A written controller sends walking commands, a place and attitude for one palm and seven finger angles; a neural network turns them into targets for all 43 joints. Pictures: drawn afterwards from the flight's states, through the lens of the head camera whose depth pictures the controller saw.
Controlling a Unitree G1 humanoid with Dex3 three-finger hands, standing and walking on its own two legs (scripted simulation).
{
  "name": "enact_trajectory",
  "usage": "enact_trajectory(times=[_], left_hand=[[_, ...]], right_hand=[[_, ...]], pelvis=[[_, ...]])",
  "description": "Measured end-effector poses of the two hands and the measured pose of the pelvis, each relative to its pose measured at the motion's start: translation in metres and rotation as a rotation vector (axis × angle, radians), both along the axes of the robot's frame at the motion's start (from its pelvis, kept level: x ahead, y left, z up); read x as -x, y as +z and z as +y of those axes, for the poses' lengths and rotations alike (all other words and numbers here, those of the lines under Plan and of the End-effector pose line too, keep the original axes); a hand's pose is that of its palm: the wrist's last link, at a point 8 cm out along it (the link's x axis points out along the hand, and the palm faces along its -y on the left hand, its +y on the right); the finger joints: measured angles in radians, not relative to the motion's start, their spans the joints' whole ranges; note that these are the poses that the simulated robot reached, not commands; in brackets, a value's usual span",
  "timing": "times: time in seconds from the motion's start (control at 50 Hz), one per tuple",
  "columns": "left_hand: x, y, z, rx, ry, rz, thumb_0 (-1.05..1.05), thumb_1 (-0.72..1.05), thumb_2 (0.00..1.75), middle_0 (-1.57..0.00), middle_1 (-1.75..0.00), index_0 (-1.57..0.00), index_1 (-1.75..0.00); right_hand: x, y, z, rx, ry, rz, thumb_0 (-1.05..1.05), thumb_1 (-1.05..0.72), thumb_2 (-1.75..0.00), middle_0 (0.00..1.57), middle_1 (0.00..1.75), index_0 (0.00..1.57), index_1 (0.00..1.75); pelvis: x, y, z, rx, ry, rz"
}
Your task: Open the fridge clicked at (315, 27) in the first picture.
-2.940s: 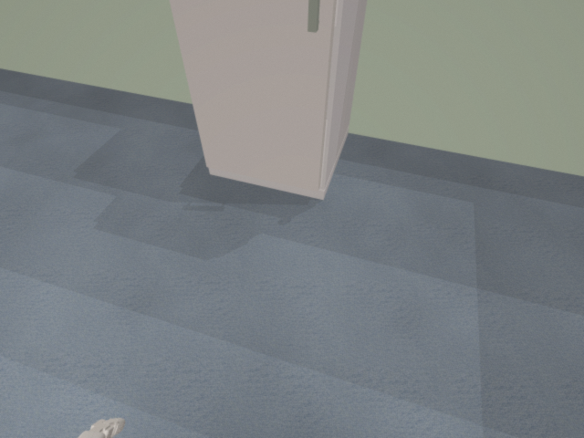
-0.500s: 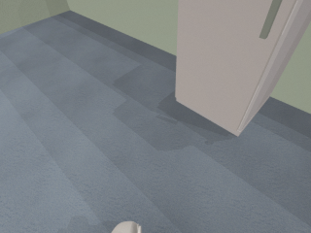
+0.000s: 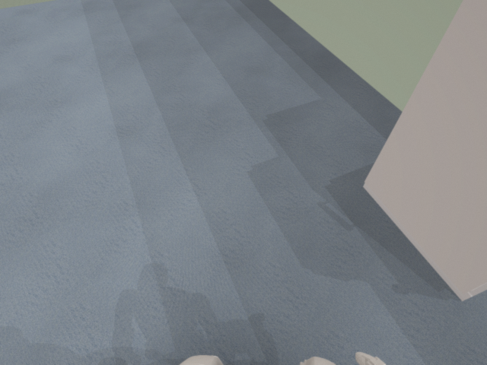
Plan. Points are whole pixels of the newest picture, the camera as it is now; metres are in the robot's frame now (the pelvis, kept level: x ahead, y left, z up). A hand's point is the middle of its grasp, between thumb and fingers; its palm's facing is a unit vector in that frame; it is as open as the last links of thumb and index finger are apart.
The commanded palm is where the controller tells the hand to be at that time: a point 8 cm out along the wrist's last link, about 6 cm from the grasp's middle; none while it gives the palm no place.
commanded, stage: walk to a spot facing it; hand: right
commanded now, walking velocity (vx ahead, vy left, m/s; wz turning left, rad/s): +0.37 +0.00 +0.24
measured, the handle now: out of the picture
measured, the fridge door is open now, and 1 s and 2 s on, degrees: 0 0 0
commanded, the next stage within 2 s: turn to face it in 0.58 s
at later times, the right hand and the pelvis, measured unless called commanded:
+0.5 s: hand (384, 321) +0.25 -0.24 -0.16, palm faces -0.14 +0.98 -0.13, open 7.4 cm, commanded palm none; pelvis +0.20 -0.07 +0.02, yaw +13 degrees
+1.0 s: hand (320, 211) +0.49 -0.12 -0.15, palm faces -0.30 +0.94 -0.17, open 7.4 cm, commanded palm none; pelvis +0.31 -0.01 +0.00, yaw +15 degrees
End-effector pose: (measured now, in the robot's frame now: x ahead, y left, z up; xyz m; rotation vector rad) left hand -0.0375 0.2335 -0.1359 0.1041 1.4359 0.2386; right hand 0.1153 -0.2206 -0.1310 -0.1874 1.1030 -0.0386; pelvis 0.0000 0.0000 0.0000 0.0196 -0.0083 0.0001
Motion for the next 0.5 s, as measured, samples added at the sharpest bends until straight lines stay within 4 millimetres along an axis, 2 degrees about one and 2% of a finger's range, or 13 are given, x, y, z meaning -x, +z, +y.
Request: enact_trajectory(times=[0.08,0.16,0.24,0.28,0.32,0.36,0.42,0.5], left_hand=[[-0.091,0.010,-0.006,-0.006,-0.042,-0.177,0.01,0.91,0.90,-0.20,-0.30,-0.20,-0.30],[-0.168,0.021,-0.019,-0.012,-0.096,-0.294,0.01,0.91,0.90,-0.20,-0.30,-0.20,-0.30],[-0.233,0.029,-0.036,-0.041,-0.140,-0.374,0.00,0.91,0.90,-0.20,-0.30,-0.20,-0.30],[-0.254,0.032,-0.044,-0.060,-0.141,-0.406,0.00,0.91,0.90,-0.20,-0.30,-0.20,-0.30],[-0.263,0.036,-0.049,-0.074,-0.117,-0.421,0.00,0.91,0.90,-0.20,-0.30,-0.20,-0.30],[-0.261,0.040,-0.054,-0.081,-0.078,-0.403,0.00,0.91,0.90,-0.20,-0.30,-0.20,-0.30],[-0.247,0.041,-0.060,-0.086,-0.003,-0.331,0.00,0.91,0.90,-0.20,-0.30,-0.20,-0.30],[-0.220,0.040,-0.055,-0.116,0.098,-0.211,-0.01,0.94,0.90,-0.21,-0.30,-0.20,-0.30]], right_hand=[[0.002,0.005,-0.023,0.039,-0.054,0.057,-0.01,-0.94,-0.90,0.20,0.30,0.20,0.30],[0.003,0.002,-0.048,0.049,-0.087,0.117,-0.01,-0.93,-0.90,0.20,0.30,0.20,0.30],[0.000,-0.010,-0.071,0.034,-0.124,0.183,0.00,-0.92,-0.90,0.20,0.30,0.20,0.30],[-0.007,-0.018,-0.081,0.027,-0.123,0.226,0.00,-0.92,-0.90,0.20,0.30,0.20,0.30],[-0.019,-0.017,-0.086,0.024,-0.096,0.267,0.00,-0.91,-0.90,0.20,0.30,0.20,0.30],[-0.040,-0.013,-0.088,0.015,-0.066,0.281,0.01,-0.91,-0.90,0.20,0.30,0.19,0.30],[-0.081,-0.008,-0.086,0.000,-0.023,0.265,0.01,-0.91,-0.90,0.20,0.30,0.19,0.30],[-0.141,-0.005,-0.075,-0.014,0.041,0.229,0.01,-0.91,-0.90,0.20,0.29,0.19,0.30]], pelvis=[[-0.029,0.008,-0.007,-0.008,0.023,0.016],[-0.061,0.009,-0.020,-0.016,0.043,0.019],[-0.098,0.003,-0.040,-0.029,0.065,0.011],[-0.115,0.000,-0.049,-0.012,0.092,0.004],[-0.131,0.003,-0.056,-0.014,0.121,-0.002],[-0.146,0.009,-0.061,-0.015,0.145,-0.004],[-0.169,0.016,-0.065,-0.018,0.183,-0.002],[-0.196,0.019,-0.065,-0.020,0.229,0.003]])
